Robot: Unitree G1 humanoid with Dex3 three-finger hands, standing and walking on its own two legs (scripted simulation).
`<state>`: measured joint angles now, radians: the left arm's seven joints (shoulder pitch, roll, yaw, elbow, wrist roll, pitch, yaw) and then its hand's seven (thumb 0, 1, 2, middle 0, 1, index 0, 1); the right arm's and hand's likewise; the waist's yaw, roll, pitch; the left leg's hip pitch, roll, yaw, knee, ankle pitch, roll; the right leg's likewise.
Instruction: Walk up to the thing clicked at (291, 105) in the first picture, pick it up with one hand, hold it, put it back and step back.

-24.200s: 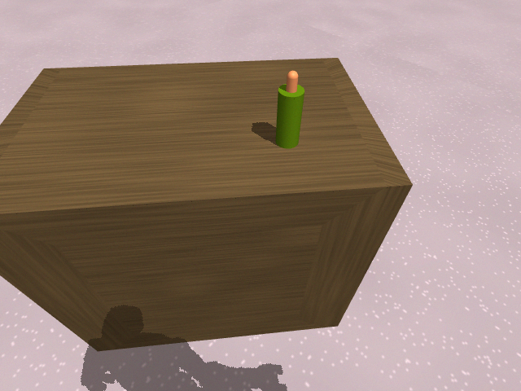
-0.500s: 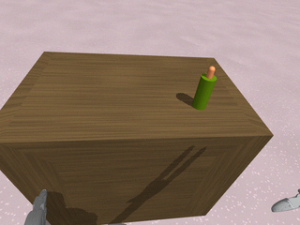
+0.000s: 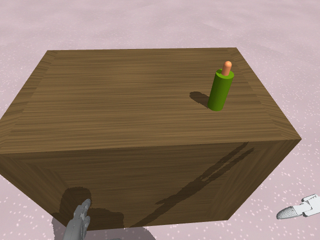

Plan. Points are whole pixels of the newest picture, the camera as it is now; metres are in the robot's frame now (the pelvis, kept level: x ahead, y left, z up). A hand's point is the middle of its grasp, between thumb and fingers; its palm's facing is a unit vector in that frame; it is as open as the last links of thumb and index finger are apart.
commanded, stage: home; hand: right
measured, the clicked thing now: (221, 86) +0.52 -0.20 +0.11
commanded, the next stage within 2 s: none
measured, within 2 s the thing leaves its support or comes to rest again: neither
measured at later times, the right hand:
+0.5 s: hand (227, 219) +0.20 -0.18 -0.08, palm faces +0.13 +0.97 -0.20, open 17.5 cm
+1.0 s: hand (219, 221) +0.20 -0.16 -0.11, palm faces +0.02 +0.96 -0.26, open 17.5 cm
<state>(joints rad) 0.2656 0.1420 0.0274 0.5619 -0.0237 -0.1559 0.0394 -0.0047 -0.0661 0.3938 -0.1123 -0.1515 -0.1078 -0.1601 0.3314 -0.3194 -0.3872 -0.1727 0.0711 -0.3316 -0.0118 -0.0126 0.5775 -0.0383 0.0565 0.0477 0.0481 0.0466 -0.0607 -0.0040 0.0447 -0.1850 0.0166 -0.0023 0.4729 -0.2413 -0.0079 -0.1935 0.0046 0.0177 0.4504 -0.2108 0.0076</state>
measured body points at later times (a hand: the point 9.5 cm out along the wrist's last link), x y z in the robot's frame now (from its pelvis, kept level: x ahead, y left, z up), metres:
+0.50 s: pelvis +0.03 +0.01 +0.00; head +0.05 +0.00 +0.45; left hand +0.20 +0.23 -0.09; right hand +0.19 -0.23 -0.06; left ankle +0.01 +0.12 -0.74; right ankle +0.02 -0.12 -0.74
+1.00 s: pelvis +0.03 +0.01 +0.00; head +0.05 +0.02 +0.44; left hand +0.16 +0.26 -0.11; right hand +0.20 -0.22 -0.09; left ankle +0.01 +0.12 -0.74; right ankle +0.02 -0.12 -0.74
